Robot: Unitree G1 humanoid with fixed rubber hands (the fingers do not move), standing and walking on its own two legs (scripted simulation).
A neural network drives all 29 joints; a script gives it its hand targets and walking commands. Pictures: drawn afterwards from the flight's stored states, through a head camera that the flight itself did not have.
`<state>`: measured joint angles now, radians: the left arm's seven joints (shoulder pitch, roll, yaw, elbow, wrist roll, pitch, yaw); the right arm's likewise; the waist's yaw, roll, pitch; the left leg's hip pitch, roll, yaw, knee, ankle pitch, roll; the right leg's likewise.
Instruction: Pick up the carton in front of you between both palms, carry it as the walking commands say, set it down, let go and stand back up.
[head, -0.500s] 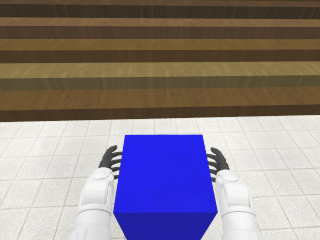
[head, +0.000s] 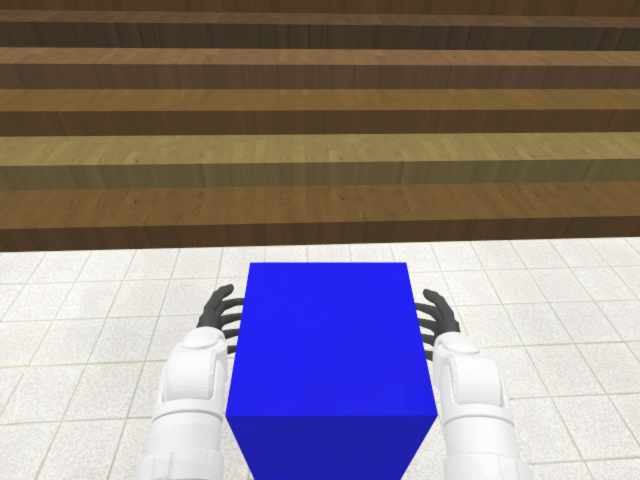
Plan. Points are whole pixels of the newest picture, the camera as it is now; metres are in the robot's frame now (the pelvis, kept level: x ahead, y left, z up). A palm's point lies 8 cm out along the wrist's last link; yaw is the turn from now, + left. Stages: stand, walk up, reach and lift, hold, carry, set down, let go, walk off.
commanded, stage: hold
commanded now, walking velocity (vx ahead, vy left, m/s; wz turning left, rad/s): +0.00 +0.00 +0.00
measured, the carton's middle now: (328, 375) +0.28 +0.00 -0.02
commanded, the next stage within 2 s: carry in 0.14 s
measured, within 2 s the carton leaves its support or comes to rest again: neither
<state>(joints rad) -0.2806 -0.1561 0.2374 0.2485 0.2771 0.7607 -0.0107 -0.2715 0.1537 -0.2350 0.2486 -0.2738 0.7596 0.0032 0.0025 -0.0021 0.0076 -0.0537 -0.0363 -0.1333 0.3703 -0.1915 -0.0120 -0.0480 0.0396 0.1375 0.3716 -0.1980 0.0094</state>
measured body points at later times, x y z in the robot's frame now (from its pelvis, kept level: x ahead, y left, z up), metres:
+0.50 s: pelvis +0.08 +0.01 -0.01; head +0.04 +0.01 +0.43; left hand +0.38 +0.15 +0.07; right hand +0.37 -0.15 +0.07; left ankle +0.02 +0.14 -0.74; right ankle +0.04 -0.11 -0.75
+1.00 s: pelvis +0.37 +0.00 -0.03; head +0.35 +0.00 +0.42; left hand +0.63 +0.14 +0.07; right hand +0.62 -0.17 +0.07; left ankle +0.16 +0.10 -0.74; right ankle +0.51 -0.09 -0.74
